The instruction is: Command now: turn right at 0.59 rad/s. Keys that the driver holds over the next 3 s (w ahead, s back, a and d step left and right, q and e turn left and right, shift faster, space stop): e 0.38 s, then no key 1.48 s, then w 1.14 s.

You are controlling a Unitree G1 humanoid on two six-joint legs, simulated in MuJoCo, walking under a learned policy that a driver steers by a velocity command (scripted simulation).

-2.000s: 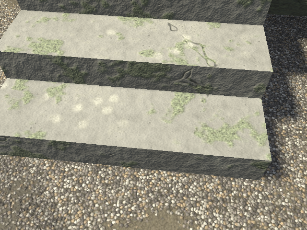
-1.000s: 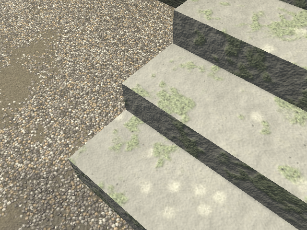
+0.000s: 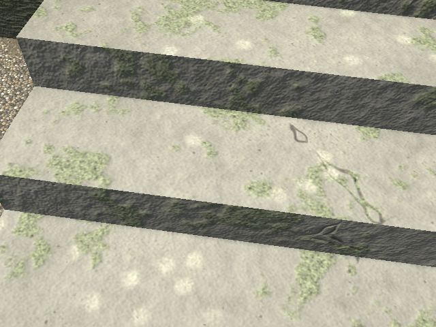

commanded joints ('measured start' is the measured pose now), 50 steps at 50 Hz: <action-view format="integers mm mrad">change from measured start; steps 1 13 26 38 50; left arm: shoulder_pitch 54 -61 -100 -34 -21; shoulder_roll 148 78 129 112 70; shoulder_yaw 46 -2 -25 -55 -69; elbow -34 -75 -81 20 199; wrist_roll -1 -23 -20 -11 -26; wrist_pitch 6 26 -36 -54 -65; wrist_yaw -15 -57 -6 -2 0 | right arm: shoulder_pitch -109 47 80 69 62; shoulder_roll -115 -165 -160 -108 -104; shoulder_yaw -28 -58 -50 -18 7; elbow -100 -46 12 87 208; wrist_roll -10 -14 -7 16 14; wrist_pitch -17 -31 25 28 -40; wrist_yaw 8 12 46 24 20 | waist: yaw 49 -55 -57 -7 -19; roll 113 203 -87 -73 96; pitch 18 -84 -33 -55 -10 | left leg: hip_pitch -77 177 -250 -34 96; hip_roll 285 342 85 47 162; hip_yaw -196 -61 -18 -20 -134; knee -257 -190 529 85 -202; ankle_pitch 230 301 -87 -149 131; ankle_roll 136 166 -85 -61 -18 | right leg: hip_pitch -45 28 319 357 318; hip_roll -45 -116 -309 -318 -175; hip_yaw -35 -145 55 123 26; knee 326 -70 -657 -616 -649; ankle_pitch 56 -30 727 628 379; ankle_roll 25 47 -194 -213 -69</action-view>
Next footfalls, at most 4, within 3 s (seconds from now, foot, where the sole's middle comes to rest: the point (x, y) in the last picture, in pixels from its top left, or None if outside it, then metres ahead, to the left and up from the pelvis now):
0.40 right None -0.07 -0.11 -0.77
0.82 left None -0.03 0.09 -0.77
2.76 left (250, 315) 0.45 -0.07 -0.59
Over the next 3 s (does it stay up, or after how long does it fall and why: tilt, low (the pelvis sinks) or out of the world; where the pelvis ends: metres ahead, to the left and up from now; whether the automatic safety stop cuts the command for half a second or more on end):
stays up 0.37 -0.10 0.14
